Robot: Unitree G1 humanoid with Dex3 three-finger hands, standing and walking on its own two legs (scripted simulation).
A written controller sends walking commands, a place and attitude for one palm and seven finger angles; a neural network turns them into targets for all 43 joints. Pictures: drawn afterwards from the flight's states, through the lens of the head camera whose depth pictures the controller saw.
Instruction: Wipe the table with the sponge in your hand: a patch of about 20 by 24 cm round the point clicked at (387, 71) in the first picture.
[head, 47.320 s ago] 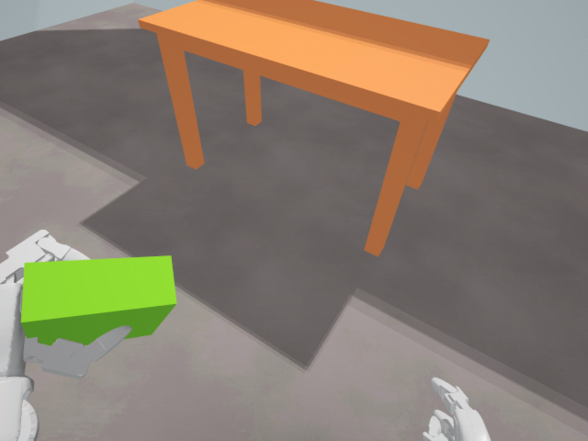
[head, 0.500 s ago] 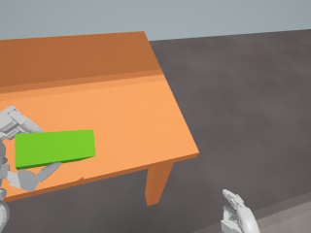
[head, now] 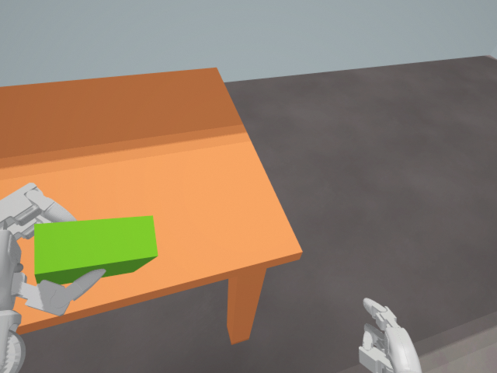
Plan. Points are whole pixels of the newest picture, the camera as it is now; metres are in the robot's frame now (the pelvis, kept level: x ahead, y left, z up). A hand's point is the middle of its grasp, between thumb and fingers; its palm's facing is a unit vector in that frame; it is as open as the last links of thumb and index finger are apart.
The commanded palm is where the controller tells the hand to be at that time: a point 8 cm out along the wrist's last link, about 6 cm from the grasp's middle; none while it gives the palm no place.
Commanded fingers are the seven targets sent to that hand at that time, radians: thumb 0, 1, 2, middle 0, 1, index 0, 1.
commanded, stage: look again from close up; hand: left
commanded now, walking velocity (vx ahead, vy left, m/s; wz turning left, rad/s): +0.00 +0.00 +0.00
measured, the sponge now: (110, 250) +0.24 +0.21 +0.11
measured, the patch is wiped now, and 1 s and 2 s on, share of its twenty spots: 0.95 0.95 0.95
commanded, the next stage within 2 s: shuffle to correct the standing spot in 0.18 s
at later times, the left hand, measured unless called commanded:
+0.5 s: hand (75, 236) +0.23 +0.24 +0.15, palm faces +0.35 -0.88 -0.32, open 9.2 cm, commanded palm +0.18 +0.27 +0.17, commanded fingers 0.00 0.10 1.30 -1.20 -1.60 -1.20 -1.60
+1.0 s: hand (137, 229) +0.25 +0.17 +0.16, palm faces +0.27 -0.89 -0.36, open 9.2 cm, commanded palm +0.20 +0.21 +0.17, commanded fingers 0.00 0.10 1.30 -1.20 -1.60 -1.20 -1.60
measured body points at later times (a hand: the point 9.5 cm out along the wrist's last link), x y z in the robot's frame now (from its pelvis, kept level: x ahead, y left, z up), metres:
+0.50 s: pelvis +0.00 +0.00 +0.00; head +0.01 +0.02 +0.45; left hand +0.21 +0.28 +0.17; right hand +0.18 -0.23 -0.06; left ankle +0.02 +0.08 -0.74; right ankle +0.01 -0.15 -0.74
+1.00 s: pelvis +0.02 -0.06 +0.00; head +0.03 -0.05 +0.44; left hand +0.23 +0.22 +0.18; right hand +0.18 -0.30 -0.07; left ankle +0.02 +0.08 -0.74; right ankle +0.01 -0.15 -0.74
